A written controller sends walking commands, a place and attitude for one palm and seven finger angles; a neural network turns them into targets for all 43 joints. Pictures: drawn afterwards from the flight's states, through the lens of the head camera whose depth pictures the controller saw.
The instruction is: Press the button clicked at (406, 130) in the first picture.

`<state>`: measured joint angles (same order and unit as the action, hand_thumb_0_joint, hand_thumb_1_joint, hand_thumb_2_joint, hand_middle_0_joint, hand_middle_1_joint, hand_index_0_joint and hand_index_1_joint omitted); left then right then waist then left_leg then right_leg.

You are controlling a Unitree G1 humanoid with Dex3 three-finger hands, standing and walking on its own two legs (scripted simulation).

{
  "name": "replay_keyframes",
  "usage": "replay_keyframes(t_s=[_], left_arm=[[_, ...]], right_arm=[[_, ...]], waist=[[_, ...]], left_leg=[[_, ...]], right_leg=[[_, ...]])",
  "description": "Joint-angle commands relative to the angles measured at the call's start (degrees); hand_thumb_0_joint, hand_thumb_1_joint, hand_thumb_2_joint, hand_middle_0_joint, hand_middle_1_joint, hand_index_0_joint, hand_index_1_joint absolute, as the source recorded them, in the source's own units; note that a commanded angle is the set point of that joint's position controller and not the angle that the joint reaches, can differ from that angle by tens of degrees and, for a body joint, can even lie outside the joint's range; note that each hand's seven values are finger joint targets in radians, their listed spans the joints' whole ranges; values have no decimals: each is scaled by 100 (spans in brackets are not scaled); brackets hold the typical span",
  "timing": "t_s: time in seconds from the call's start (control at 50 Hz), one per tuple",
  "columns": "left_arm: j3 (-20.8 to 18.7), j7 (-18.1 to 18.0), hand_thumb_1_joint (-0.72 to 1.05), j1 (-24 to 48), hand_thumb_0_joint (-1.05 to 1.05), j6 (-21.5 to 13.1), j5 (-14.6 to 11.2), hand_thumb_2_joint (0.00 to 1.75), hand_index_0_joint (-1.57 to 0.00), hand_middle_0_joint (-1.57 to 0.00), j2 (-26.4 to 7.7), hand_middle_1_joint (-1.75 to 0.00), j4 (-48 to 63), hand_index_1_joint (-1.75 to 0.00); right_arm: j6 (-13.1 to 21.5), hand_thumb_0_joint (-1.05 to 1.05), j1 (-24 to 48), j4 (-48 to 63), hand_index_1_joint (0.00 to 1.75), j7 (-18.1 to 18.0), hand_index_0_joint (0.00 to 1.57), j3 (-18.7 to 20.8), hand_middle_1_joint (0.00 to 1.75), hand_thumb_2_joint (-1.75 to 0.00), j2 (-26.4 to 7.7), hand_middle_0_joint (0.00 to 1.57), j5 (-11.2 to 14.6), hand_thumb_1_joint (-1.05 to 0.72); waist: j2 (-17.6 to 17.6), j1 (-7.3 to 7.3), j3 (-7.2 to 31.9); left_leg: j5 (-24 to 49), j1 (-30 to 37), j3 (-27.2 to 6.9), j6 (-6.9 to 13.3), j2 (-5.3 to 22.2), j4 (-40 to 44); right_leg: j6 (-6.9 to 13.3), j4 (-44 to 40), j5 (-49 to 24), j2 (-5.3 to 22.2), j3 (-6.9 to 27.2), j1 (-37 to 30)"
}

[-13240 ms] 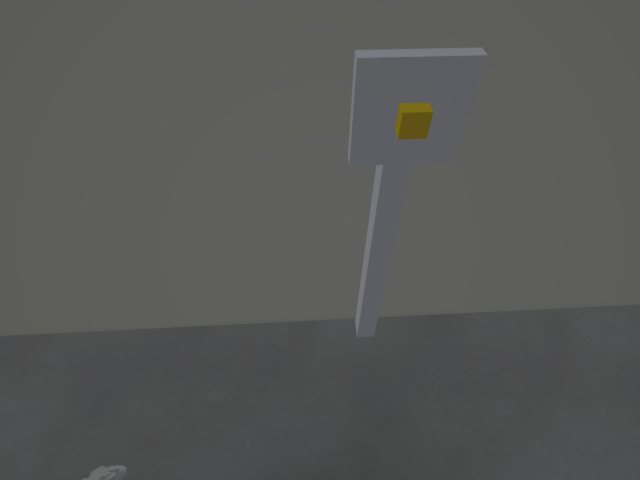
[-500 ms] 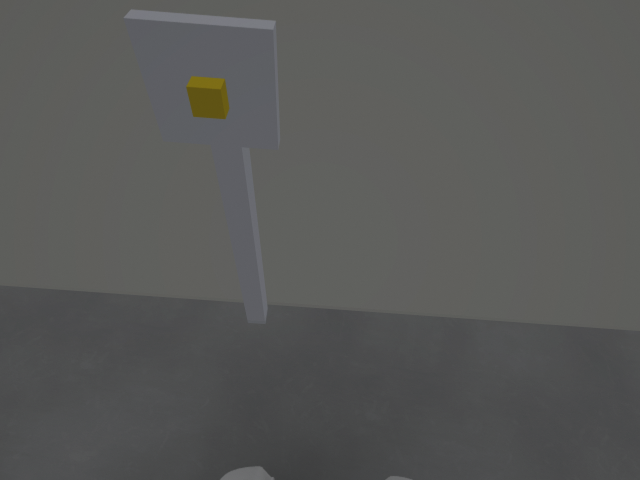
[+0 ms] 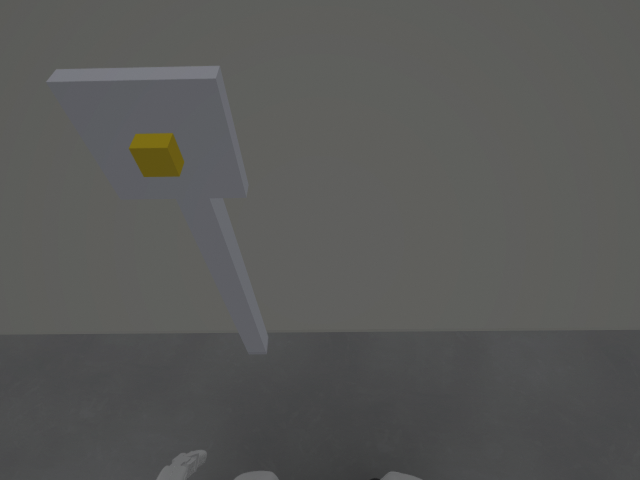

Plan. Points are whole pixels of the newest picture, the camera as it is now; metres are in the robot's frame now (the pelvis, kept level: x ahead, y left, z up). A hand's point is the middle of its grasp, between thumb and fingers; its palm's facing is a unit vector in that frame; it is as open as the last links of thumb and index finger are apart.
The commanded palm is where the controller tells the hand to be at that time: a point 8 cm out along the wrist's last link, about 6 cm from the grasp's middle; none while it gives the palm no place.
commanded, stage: come to a stop and stand still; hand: left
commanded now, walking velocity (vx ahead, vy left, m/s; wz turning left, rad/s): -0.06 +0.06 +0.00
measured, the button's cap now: (158, 153) +0.51 +0.25 +0.11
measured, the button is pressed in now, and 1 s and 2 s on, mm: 0 0 0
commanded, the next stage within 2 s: look again from close up in 1.16 s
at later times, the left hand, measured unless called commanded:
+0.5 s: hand out of the picture -0.06 +0.24 -0.17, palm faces +0.01 -0.98 -0.19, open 7.4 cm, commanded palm none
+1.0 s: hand out of the picture +0.00 +0.19 -0.17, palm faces -0.02 -0.97 -0.23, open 7.4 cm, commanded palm none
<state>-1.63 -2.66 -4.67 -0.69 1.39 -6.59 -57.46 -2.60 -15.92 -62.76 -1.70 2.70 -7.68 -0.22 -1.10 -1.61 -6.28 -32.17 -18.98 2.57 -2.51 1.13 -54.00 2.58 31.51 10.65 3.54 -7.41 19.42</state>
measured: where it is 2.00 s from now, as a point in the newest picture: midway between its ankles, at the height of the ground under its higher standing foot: outside the picture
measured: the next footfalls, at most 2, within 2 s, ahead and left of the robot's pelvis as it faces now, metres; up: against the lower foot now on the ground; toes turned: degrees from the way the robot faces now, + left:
left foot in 0.20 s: +0.01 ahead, +0.16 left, +0.00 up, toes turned +2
right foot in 0.58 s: -0.01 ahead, -0.12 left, +0.00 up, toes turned -2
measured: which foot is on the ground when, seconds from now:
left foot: up 0.00-0.18, down 0.20-1.00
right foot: down 0.00-0.20, up 0.22-0.56, down 0.58-1.00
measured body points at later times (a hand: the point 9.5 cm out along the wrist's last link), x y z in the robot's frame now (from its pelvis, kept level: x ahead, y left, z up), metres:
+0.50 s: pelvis -0.03 +0.05 +0.02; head -0.02 +0.08 +0.47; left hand -0.05 +0.30 -0.15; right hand -0.04 -0.17 -0.13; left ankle -0.03 +0.16 -0.73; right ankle -0.07 -0.09 -0.69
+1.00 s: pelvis -0.02 +0.01 +0.00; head -0.02 -0.01 +0.45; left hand +0.01 +0.24 -0.15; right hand -0.03 -0.21 -0.17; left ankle -0.03 +0.15 -0.73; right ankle -0.05 -0.11 -0.73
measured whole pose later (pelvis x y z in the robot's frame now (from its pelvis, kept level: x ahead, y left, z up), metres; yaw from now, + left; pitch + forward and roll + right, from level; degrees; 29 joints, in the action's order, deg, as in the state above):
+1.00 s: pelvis -0.02 +0.01 +0.00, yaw -2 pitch -1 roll +1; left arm -0.1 -1.8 -15.2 -1.2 1.1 -9.0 -61.8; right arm 0.5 -17.1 -61.5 -1.1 0.3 -8.8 -1.3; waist -1.5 -0.9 -1.4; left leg -17.4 -12.6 2.5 -2.4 3.2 -31.2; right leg -0.4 33.3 20.0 1.4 0.3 12.2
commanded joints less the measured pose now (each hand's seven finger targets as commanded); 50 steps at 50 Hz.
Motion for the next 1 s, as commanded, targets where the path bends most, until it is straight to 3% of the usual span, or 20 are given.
replay_keyframes(t_s=[0.0, 0.1, 0.14, 0.16, 0.18, 0.2, 0.24, 0.26, 0.36, 0.48, 0.5, 0.52, 0.54, 0.56, 0.58, 0.6, 0.66, 0.7, 0.76, 0.98], left_arm=[[-340, -87, 90, -424, 0, 100, 55, 90, -20, -20, -1269, -30, 305, -30], [-356, -13, 90, -329, 0, 160, 86, 90, -20, -20, -1301, -30, 380, -30], [-285, 29, 90, -295, 0, 214, 10, 90, -20, -20, -1095, -30, 352, -30], [-203, 58, 90, -464, 0, 255, -63, 90, -20, -20, -711, -30, 393, -30], [-168, 68, 90, -537, 0, 278, -88, 90, -20, -20, -534, -30, 414, -30], [-231, 90, 90, -465, 0, 353, -21, 90, -20, -20, -742, -30, 324, -30], [-300, 199, 90, -895, 0, 328, 29, 90, -20, -20, -867, -30, 65, -30], [-293, 228, 90, -1091, 0, 299, 32, 90, -20, -20, -843, -30, -64, -30], [-197, 253, 90, -1082, 0, 222, 24, 90, -20, -20, -773, -30, -107, -30], [-44, 217, 90, -1030, 0, 194, -58, 90, -20, -20, -533, -30, -254, -30], [2, -11, 90, -1783, 0, 64, 17, 90, -20, -20, -788, -30, -596, -30], [5, 11, 90, -2062, 0, 15, 20, 90, -20, -20, -912, -30, -380, -30], [25, 37, 90, -1796, 0, -83, 43, 90, -20, -20, -1050, -30, -364, -30], [15, 36, 90, -1528, 0, -120, 58, 90, -20, -20, -1165, -30, -243, -30], [-21, 77, 90, -1273, 0, -90, 75, 90, -20, -20, -1274, -30, -246, -30], [-14, 69, 90, -1551, 0, -117, -19, 90, -20, -20, -1165, -30, -264, -30], [78, 42, 90, -1382, 0, 9, -8, 90, -20, -20, -677, -30, -278, -30], [85, 41, 90, -1586, 0, -12, -16, 90, -20, -20, -668, -30, -326, -30], [65, 48, 90, -1491, 0, -81, -45, 90, -20, -20, -849, -30, -308, -30], [28, 47, 90, -1438, 0, -130, -54, 90, -20, -20, -943, -30, -280, -30]], right_arm=[[-62, 0, -415, 402, 30, 28, 20, 133, 30, -90, -368, 20, -27, -90], [70, 0, -651, 490, 30, 92, 20, 103, 30, -90, -398, 20, -43, -90], [160, 0, -1082, 334, 30, 94, 20, 77, 30, -90, -432, 20, -39, -90], [241, 0, -1021, 397, 30, 80, 20, 121, 30, -90, -792, 20, -104, -90], [246, 0, -531, 643, 30, 39, 20, 138, 30, -90, -1158, 20, -162, -90], [249, 0, -50, 748, 30, -14, 20, 154, 30, -90, -1268, 20, -192, -90], [298, 0, 434, 811, 30, -51, 20, 61, 30, -90, -1059, 20, -170, -90], [337, 0, 416, 807, 30, -65, 20, 59, 30, -90, -1027, 20, -157, -90], [382, 0, -404, 503, 30, -129, 20, 105, 30, -90, -959, 20, -113, -90], [321, 0, -611, 193, 30, -128, 20, 136, 30, -90, -1069, 20, -120, -90], [368, 0, 80, 415, 30, -46, 20, 149, 30, -90, -1470, 20, -60, -90], [321, 0, 211, 711, 30, 51, 20, 13, 30, -90, -808, 20, -85, -90], [284, 0, 137, 806, 30, 134, 20, -109, 30, -90, -444, 20, -138, -90], [313, 0, -270, 769, 30, 146, 20, -101, 30, -90, -382, 20, -139, -90], [393, 0, -682, 654, 30, 221, 20, -59, 30, -90, -385, 20, -90, -90], [420, 0, -461, 629, 30, 139, 20, -113, 30, -90, -399, 20, -52, -90], [387, 0, -352, 596, 30, 46, 20, -30, 30, -90, -867, 20, -89, -90], [363, 0, -208, 635, 30, 47, 20, -69, 30, -90, -729, 20, -89, -90], [357, 0, -351, 560, 30, 54, 20, -115, 30, -90, -538, 20, -85, -90], [382, 0, -352, 309, 30, 27, 20, -151, 30, -90, -590, 20, -69, -90]], waist=[[929, 183, 1144], [1228, 49, 1155], [686, -154, 1065], [-826, -122, 729], [-1724, -51, 115], [-1613, 0, -169], [-969, 336, -269], [-733, 338, -200], [-521, -5, 172], [-936, -136, 533], [-708, 350, 435], [484, 494, 188], [1237, 288, 31], [628, -44, 611], [-353, -265, 1394], [25, 11, 1505], [-162, 89, 158], [-35, 197, -36], [186, 103, 143], [381, 122, 361]], left_leg=[[296, -242, -180, -55, 86, -300], [887, 387, 59, 59, 87, 1329], [1583, 1432, -16, 121, 132, 2849], [494, 992, -1348, 341, 994, 3910], [-722, -291, -2545, 701, 1908, 4850], [-1158, -882, -2755, 816, 2045, 5155], [-700, -793, -2124, 729, 1641, 4940], [-179, -425, -1737, 697, 1451, 4800], [1837, 1232, -1307, 896, 1521, 4369], [3580, 1441, -1170, 1048, 1505, 3814], [4143, 413, -733, 780, 1475, 2552], [1477, -345, -146, 506, 661, 2232], [818, -396, 152, 263, 134, 1655], [1049, 314, 168, 216, 54, 1540], [1724, 918, 284, 233, -119, 2156], [1791, 1023, 21, 265, 131, 2407], [1999, 84, -877, 607, 861, 2919], [1447, -145, -652, 523, 617, 2907], [1760, 265, -247, 362, 335, 2616], [2611, 712, -125, 286, 390, 2662]], right_leg=[[873, -1002, -3142, 1580, 1272, -823], [573, -1230, -188, 1195, 1324, -378], [106, -751, 1389, 745, 1071, 498], [-201, 182, 1799, 160, 743, 964], [-397, 1003, 1722, -304, 559, 827], [-386, 1703, 1457, -221, 992, 642], [-373, 2478, 949, -295, 1139, 668], [-416, 2583, 802, -308, 1116, 777], [-548, 2062, 843, -171, 967, 1158], [-487, 483, 1379, -165, 607, 104], [-175, 160, 575, 178, 1000, -424], [-123, -1026, 1227, 91, 1255, -389], [110, -1720, 1746, 665, 1975, -5], [334, -1415, 1031, 801, 1870, 84], [198, -336, -206, 530, 1310, -537], [73, -229, 334, 246, 1212, -490], [-158, 18, 959, -212, 707, -147], [-79, -279, 837, -102, 955, -219], [-24, -589, 617, 126, 1265, -154], [-34, -617, -787, 200, 1178, -561]])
